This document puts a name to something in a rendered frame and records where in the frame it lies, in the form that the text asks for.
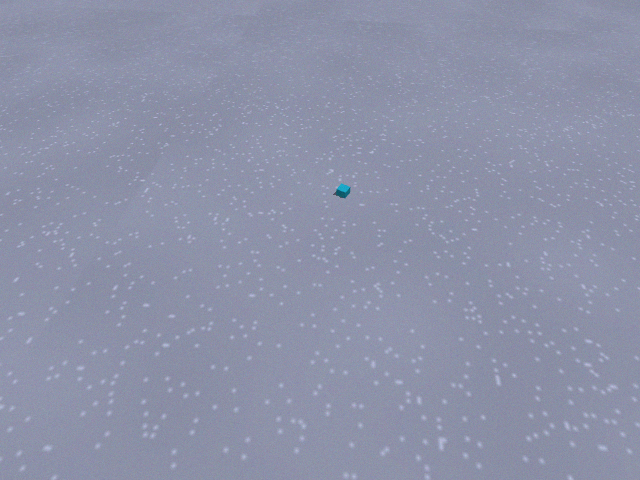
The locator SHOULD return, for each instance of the small box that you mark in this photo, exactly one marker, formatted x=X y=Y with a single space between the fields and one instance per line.
x=343 y=191

